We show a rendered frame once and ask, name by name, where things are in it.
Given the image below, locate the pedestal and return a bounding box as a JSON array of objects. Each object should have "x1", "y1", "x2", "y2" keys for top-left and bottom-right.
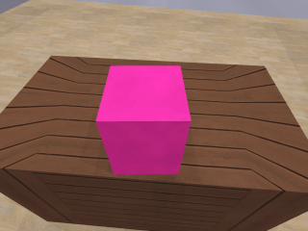
[{"x1": 0, "y1": 56, "x2": 308, "y2": 231}]

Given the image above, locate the carton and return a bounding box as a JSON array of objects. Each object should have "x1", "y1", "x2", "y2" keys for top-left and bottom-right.
[{"x1": 95, "y1": 65, "x2": 192, "y2": 175}]

